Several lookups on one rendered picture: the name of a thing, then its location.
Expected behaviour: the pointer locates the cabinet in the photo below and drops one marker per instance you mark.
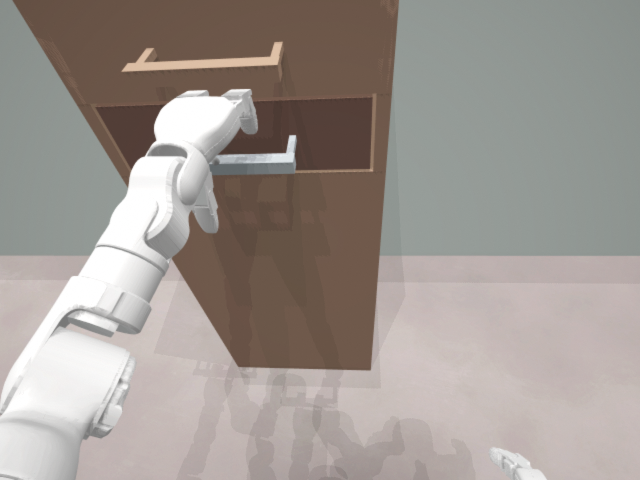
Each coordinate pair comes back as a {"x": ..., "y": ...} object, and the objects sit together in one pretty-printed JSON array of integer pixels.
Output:
[{"x": 290, "y": 278}]

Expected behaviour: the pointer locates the drawer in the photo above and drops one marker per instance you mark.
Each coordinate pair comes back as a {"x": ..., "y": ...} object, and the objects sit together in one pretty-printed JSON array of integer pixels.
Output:
[{"x": 333, "y": 131}]

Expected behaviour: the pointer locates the robot left forearm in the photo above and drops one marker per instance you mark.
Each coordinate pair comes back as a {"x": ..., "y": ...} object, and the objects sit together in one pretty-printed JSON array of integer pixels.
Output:
[{"x": 113, "y": 290}]

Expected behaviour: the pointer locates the handle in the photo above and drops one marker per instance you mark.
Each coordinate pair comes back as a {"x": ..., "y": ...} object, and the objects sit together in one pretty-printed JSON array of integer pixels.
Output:
[
  {"x": 249, "y": 164},
  {"x": 203, "y": 72}
]

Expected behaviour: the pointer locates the left robot hand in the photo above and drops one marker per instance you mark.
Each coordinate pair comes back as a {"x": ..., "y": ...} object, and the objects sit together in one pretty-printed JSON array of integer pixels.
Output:
[{"x": 209, "y": 124}]

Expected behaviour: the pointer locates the right robot hand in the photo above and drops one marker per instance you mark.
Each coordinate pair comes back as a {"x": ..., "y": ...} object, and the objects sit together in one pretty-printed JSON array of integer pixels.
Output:
[{"x": 515, "y": 466}]

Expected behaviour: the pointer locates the robot left upper arm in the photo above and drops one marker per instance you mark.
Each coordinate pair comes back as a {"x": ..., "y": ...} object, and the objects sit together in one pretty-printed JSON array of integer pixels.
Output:
[{"x": 75, "y": 388}]

